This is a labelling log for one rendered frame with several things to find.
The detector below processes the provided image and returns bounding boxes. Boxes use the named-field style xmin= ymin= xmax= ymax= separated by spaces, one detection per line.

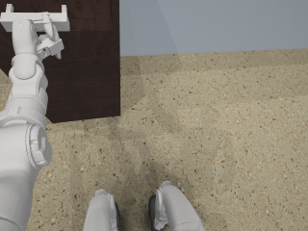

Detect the left robot forearm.
xmin=0 ymin=53 xmax=48 ymax=131

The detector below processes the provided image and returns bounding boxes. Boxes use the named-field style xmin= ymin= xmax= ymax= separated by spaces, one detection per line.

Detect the robot left hand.
xmin=12 ymin=12 xmax=64 ymax=61

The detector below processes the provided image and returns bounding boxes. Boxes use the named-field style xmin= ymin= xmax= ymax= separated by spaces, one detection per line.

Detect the cabinet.
xmin=0 ymin=0 xmax=121 ymax=123

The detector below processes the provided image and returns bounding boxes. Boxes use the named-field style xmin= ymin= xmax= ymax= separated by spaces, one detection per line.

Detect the left robot thigh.
xmin=83 ymin=193 xmax=116 ymax=231

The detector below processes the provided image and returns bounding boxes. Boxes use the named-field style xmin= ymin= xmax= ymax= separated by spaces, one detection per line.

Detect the handle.
xmin=0 ymin=4 xmax=70 ymax=32

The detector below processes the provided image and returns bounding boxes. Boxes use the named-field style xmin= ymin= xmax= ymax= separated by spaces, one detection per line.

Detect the right robot shin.
xmin=154 ymin=181 xmax=171 ymax=230

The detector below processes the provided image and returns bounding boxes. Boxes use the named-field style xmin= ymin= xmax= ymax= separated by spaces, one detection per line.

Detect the left robot upper arm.
xmin=0 ymin=123 xmax=53 ymax=231

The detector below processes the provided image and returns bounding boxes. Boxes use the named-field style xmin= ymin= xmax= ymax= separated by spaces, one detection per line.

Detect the drawer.
xmin=0 ymin=0 xmax=112 ymax=30

